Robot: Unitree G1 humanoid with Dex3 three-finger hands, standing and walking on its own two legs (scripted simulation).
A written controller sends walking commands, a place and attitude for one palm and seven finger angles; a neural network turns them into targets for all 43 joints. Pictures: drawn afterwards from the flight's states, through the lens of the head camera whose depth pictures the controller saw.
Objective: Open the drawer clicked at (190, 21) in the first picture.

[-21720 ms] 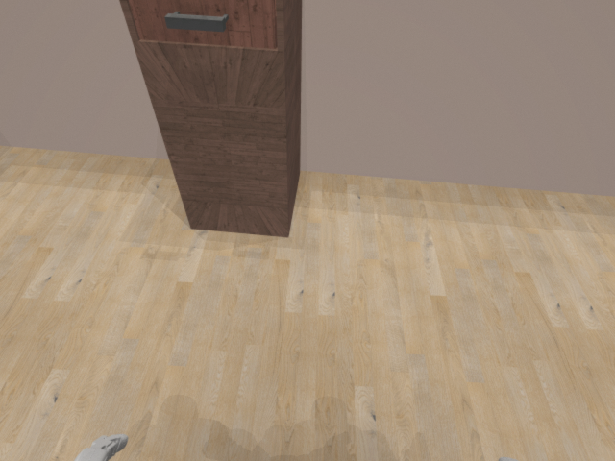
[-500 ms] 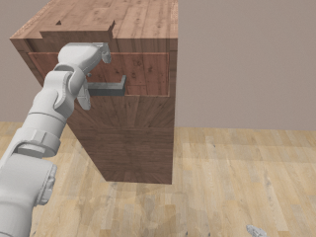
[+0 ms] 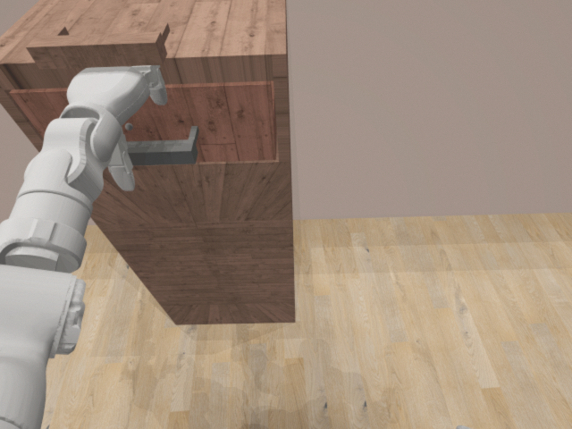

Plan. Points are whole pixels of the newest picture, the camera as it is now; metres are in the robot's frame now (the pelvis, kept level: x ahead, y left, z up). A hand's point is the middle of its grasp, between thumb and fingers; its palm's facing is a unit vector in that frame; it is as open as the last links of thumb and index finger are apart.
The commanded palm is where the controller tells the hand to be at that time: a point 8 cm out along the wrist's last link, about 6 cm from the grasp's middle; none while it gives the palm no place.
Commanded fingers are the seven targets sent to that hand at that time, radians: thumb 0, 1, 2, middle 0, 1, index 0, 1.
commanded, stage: re-aim the fingers above the handle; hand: left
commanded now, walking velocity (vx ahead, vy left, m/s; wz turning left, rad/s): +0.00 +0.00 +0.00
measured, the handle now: (150, 143) +0.52 +0.21 +0.11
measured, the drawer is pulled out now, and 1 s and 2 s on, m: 0.00 0.00 0.00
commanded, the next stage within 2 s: lower the fingers behind the handle in 0.56 s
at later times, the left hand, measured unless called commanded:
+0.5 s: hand (128, 126) +0.48 +0.21 +0.18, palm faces +0.02 +0.00 -1.00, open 13.5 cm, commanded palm +0.47 +0.25 +0.23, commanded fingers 0.00 -0.50 0.30 -0.30 -1.20 -0.30 -1.20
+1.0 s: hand (126, 134) +0.48 +0.22 +0.16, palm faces +0.01 +0.00 -1.00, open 13.6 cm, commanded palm +0.46 +0.24 +0.20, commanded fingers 0.00 -0.50 0.30 -0.30 -1.20 -0.30 -1.20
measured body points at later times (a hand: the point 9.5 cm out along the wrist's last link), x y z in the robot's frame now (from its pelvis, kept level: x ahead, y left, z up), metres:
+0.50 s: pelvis -0.01 +0.00 +0.00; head +0.04 -0.02 +0.45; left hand +0.47 +0.21 +0.23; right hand +0.08 -0.26 -0.13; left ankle +0.00 +0.11 -0.73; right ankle +0.03 -0.10 -0.73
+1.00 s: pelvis +0.00 +0.01 +0.00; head +0.04 -0.01 +0.44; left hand +0.47 +0.22 +0.22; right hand +0.08 -0.26 -0.13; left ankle +0.00 +0.11 -0.73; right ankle +0.03 -0.10 -0.73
